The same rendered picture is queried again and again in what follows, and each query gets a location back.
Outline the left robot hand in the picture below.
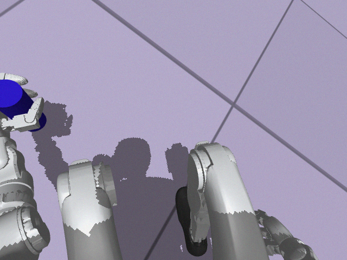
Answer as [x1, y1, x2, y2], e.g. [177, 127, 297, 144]
[0, 73, 44, 138]

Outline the right robot arm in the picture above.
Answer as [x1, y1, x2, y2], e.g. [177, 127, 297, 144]
[279, 237, 319, 260]

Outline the can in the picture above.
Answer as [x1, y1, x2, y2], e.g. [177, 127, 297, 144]
[0, 80, 47, 132]

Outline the right robot hand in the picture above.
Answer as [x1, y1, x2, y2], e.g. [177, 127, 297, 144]
[254, 209, 294, 256]

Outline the left robot arm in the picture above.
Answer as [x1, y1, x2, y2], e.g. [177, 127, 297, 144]
[0, 136, 50, 260]

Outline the right robot foot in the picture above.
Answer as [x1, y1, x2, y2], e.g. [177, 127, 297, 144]
[175, 186, 207, 257]

